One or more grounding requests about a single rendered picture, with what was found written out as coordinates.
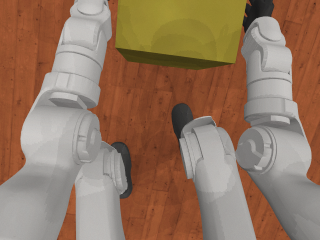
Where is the robot left foot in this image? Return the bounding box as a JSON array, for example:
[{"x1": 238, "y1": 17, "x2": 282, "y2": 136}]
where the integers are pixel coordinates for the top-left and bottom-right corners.
[{"x1": 111, "y1": 141, "x2": 133, "y2": 199}]

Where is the carton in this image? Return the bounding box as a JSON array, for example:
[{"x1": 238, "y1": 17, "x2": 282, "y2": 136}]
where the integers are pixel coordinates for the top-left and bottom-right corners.
[{"x1": 115, "y1": 0, "x2": 247, "y2": 70}]

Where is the left robot upper arm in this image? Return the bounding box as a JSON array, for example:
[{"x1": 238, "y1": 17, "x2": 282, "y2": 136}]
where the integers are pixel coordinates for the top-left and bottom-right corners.
[{"x1": 0, "y1": 105, "x2": 102, "y2": 240}]

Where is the left robot forearm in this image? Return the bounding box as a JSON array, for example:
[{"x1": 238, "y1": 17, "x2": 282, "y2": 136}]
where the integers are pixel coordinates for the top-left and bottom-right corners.
[{"x1": 20, "y1": 0, "x2": 112, "y2": 151}]

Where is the right robot upper arm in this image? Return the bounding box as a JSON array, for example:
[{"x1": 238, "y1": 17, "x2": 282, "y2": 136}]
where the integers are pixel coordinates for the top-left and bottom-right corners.
[{"x1": 235, "y1": 125, "x2": 320, "y2": 240}]

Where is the right robot thigh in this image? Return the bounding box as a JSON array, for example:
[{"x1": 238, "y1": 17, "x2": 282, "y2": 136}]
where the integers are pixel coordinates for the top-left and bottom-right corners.
[{"x1": 179, "y1": 124, "x2": 257, "y2": 240}]

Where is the right robot forearm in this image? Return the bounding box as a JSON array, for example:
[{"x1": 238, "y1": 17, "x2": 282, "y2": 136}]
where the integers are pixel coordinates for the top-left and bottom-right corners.
[{"x1": 241, "y1": 16, "x2": 308, "y2": 141}]

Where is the robot right hand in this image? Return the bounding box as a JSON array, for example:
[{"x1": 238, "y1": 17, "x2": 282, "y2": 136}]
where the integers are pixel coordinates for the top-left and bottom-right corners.
[{"x1": 242, "y1": 0, "x2": 275, "y2": 33}]

